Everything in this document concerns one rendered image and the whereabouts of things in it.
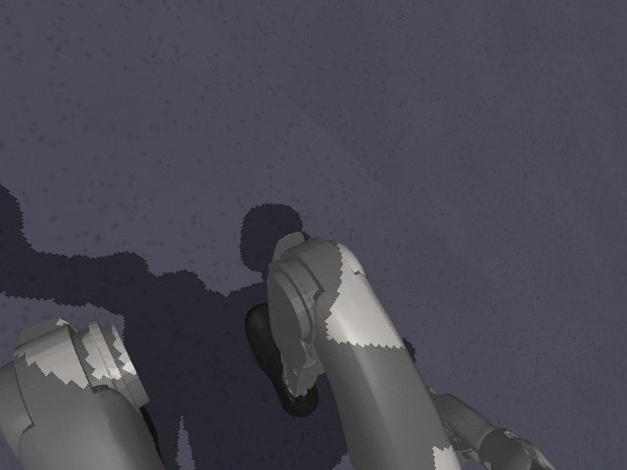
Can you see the right robot foot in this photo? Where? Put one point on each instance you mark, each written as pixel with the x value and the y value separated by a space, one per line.
pixel 267 354

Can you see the right robot hand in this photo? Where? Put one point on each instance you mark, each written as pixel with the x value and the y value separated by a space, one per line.
pixel 468 427

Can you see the right robot arm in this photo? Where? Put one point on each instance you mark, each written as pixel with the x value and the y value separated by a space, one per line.
pixel 501 449

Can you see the left robot foot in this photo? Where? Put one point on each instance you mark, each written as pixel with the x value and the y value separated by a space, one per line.
pixel 151 428

